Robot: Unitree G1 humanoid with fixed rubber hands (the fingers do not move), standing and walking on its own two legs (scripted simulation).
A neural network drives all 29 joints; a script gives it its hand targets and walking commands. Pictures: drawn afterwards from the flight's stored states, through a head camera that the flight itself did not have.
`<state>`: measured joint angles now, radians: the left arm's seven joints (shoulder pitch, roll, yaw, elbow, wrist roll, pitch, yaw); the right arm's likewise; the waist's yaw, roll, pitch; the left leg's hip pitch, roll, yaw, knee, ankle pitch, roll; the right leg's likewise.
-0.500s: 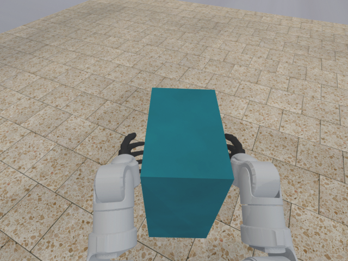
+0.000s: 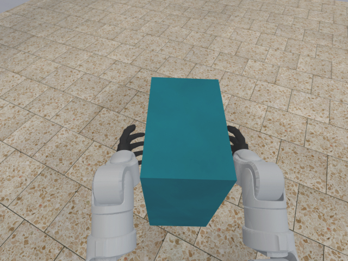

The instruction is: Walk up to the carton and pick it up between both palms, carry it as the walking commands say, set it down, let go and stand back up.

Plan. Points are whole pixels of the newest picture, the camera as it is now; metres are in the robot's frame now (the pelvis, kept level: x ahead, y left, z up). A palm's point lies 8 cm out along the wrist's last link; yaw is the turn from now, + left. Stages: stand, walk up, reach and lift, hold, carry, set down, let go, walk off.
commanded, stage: carry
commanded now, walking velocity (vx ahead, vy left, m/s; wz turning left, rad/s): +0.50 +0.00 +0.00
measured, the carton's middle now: (181, 158) +0.35 +0.00 +0.02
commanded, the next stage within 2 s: none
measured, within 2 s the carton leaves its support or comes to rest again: neither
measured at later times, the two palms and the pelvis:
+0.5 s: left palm (120, 56) +0.70 +0.17 +0.09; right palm (194, 56) +0.69 -0.07 +0.08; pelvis +0.38 +0.06 +0.01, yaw +0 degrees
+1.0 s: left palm (118, 8) +1.09 +0.23 +0.08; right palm (172, 8) +1.09 -0.01 +0.07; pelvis +0.78 +0.10 -0.01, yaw +4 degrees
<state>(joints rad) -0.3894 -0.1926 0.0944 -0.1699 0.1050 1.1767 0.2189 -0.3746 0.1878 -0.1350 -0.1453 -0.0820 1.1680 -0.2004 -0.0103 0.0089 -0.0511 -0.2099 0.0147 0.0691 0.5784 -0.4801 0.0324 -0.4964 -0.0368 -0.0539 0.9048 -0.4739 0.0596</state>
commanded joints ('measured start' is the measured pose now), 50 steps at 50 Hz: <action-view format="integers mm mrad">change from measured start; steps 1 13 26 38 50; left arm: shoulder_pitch -378 -321 -310 -277 -271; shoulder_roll -1026 -979 -999 -987 -973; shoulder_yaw -520 -499 -526 -493 -504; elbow -191 -211 -205 -129 -168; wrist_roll -355 -354 -348 -316 -312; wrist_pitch -72 -81 -92 -72 -77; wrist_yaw -110 -109 -115 -93 -108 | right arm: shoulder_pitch -392 -323 -340 -361 -321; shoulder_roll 978 982 956 936 909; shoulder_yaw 549 566 544 565 510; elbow -281 -248 -292 -289 -256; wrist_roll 309 281 299 305 272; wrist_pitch -71 -74 -97 -60 -84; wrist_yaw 89 72 92 85 82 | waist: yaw -6 54 -23 60 8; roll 199 -191 123 -337 288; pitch -442 -362 -457 -664 -650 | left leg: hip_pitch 400 -428 695 -612 553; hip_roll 181 -7 269 -53 385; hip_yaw -101 77 -263 -114 -507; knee -24 51 -132 1004 -152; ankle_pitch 1269 173 1179 -131 714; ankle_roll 72 -25 133 -79 117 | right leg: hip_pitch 70 764 -333 1186 -15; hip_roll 92 -259 -20 -423 -44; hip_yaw -174 70 -42 562 -101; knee -322 -492 86 -372 173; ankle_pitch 182 1020 25 1125 -71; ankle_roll -60 -154 -57 -467 18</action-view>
